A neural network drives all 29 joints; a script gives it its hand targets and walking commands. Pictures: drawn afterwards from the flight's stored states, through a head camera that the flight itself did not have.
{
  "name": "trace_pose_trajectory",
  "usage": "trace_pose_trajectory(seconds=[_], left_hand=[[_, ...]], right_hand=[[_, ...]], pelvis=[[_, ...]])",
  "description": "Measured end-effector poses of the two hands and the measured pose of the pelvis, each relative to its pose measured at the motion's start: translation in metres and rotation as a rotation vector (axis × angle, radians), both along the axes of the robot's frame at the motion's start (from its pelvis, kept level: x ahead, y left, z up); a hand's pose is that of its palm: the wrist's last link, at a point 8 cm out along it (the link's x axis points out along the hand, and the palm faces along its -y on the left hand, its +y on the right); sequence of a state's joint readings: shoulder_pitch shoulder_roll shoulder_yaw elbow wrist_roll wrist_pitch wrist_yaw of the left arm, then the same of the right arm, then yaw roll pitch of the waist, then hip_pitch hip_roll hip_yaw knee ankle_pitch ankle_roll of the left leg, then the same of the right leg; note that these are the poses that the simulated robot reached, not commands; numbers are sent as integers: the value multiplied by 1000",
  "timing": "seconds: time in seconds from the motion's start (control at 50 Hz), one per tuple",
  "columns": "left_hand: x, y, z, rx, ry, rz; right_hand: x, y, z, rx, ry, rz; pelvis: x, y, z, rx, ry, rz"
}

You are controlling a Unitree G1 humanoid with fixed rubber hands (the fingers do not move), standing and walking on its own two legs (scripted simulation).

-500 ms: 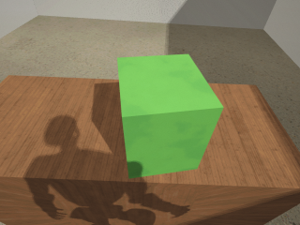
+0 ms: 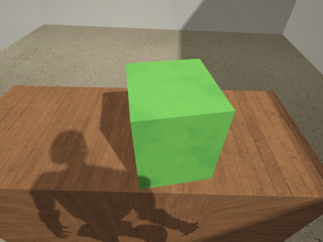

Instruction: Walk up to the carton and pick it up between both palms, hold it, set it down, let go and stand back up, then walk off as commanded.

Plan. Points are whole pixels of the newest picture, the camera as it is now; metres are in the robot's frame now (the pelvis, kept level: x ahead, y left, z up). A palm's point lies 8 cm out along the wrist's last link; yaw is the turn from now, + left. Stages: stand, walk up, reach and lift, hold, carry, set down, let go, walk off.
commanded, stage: stand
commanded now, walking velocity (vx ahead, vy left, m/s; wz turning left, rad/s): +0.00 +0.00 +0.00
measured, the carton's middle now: (169, 123) +0.50 +0.00 +0.04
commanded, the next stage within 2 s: walk off in 0.52 s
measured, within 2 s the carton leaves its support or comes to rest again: neither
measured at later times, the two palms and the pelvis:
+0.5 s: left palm out of the picture +0.04 +0.27 -0.14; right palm out of the picture +0.05 -0.28 -0.12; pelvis +0.00 +0.00 +0.00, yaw +0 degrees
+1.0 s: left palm out of the picture +0.06 +0.30 -0.14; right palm out of the picture +0.01 -0.27 -0.11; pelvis -0.03 +0.03 -0.01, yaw -1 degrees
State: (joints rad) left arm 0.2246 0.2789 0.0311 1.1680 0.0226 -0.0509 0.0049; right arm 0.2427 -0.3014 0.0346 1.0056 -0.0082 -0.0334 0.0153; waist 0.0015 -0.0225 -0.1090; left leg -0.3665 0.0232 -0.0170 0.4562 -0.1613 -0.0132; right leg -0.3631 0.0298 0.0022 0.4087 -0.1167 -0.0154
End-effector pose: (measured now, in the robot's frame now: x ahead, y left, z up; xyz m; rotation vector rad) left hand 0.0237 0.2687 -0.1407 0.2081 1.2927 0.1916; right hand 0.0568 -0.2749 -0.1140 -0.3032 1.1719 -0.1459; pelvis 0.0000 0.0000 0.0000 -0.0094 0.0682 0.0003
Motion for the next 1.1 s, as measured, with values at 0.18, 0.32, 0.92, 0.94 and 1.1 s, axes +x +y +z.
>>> trace_pose_trajectory(seconds=[0.18, 0.32, 0.92, 0.94, 1.1], left_hand=[[5, 0, 2, 2, -15, -8], [10, 0, 2, 2, -24, -17], [30, 14, 5, -4, -142, -55], [31, 18, 5, -6, -154, -63], [24, 46, 0, 2, -157, -93]], right_hand=[[-6, 0, -2, 2, 15, -9], [-8, 0, -2, 2, 19, -17], [-31, -3, 3, -51, 31, -70], [-35, -3, 4, -59, 28, -79], [-70, 8, 12, -98, 26, -129]], pelvis=[[0, 0, 0, 0, 0, 0], [1, 0, 0, 0, 1, 0], [-18, 17, -5, -17, -53, -14], [-21, 21, -7, -20, -61, -17], [-42, 41, -9, -53, -101, -27]])
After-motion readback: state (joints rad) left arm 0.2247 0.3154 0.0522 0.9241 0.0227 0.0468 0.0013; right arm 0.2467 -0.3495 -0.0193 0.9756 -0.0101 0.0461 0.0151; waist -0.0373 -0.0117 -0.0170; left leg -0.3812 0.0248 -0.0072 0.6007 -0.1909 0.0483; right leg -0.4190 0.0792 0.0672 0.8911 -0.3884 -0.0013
